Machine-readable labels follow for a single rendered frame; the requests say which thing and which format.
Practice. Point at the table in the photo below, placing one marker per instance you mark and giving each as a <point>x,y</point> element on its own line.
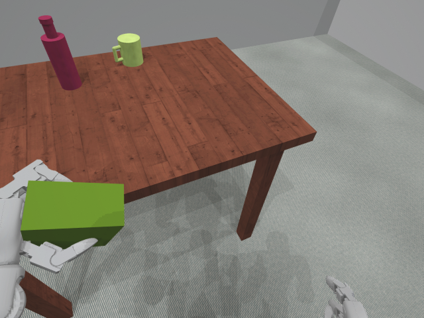
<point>192,109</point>

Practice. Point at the left robot hand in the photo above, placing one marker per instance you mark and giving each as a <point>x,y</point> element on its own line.
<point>12,201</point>

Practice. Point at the robot left forearm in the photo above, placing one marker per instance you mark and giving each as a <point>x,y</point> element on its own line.
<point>12,296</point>

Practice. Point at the right robot hand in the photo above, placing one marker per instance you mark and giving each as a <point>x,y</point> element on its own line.
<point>351,307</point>

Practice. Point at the sponge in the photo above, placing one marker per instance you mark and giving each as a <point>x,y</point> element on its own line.
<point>64,213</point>

